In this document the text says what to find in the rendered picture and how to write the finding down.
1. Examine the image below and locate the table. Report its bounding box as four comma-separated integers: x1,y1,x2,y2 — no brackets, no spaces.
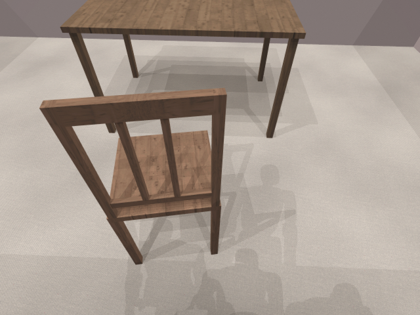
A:
60,0,306,138

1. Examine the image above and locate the chair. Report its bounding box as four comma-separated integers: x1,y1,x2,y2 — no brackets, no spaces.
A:
39,88,227,264

